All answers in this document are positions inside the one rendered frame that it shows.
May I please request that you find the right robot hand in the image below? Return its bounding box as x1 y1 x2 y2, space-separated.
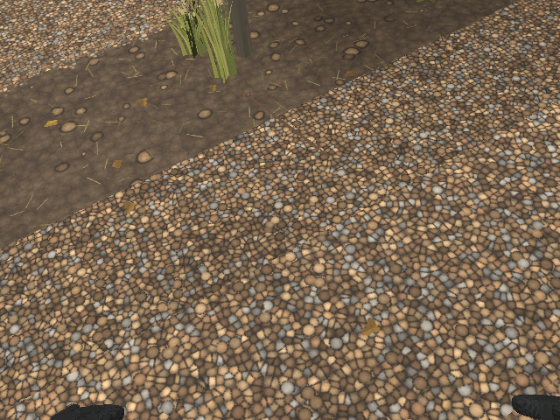
512 395 560 420

